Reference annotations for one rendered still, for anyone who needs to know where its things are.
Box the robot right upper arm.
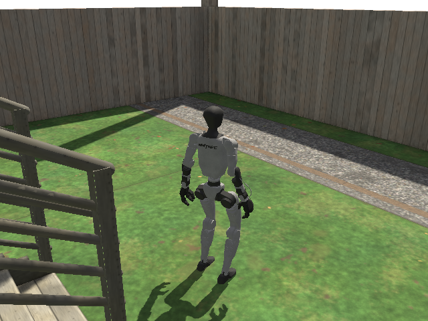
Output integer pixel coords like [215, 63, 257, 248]
[223, 137, 238, 177]

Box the right robot hand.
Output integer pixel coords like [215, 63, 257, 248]
[238, 199, 253, 219]

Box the left robot hand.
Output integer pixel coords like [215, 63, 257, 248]
[179, 187, 195, 206]

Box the robot left upper arm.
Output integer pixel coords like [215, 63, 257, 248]
[183, 133, 202, 168]

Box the robot left forearm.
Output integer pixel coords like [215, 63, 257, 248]
[181, 164, 191, 189]

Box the humanoid robot torso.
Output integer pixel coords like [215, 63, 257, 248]
[197, 130, 228, 201]

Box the robot right forearm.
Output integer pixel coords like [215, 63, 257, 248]
[232, 167, 249, 202]

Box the right robot foot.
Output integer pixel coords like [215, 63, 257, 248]
[217, 267, 236, 284]

